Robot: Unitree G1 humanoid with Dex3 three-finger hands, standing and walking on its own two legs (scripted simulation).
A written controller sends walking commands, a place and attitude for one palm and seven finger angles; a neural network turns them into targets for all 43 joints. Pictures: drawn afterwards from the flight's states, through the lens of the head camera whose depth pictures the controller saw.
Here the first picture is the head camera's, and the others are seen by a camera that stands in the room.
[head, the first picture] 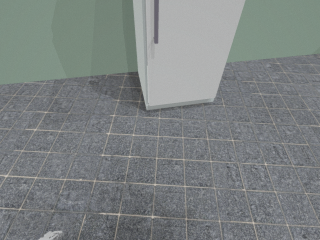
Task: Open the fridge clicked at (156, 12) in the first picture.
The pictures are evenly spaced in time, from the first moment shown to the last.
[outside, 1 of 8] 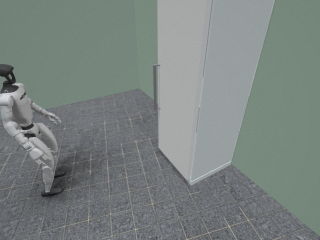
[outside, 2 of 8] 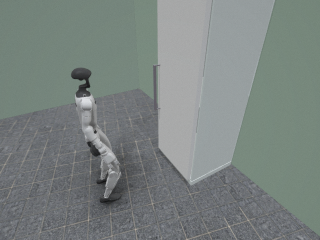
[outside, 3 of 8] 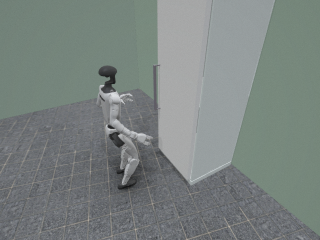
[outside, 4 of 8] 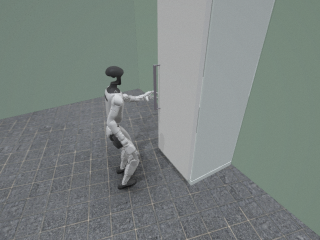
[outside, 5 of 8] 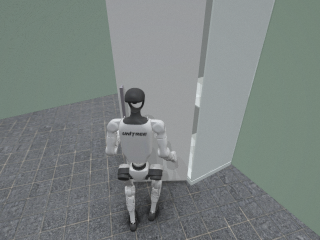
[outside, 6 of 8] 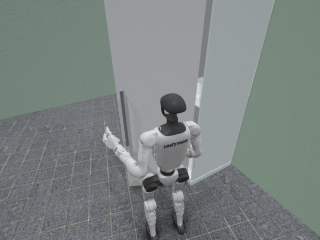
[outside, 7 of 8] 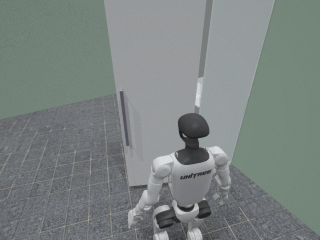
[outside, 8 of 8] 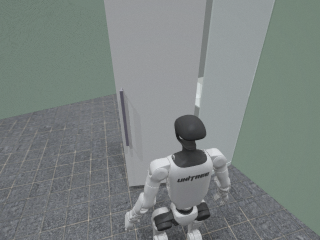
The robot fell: no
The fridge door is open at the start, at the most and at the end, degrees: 0 75 67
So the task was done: yes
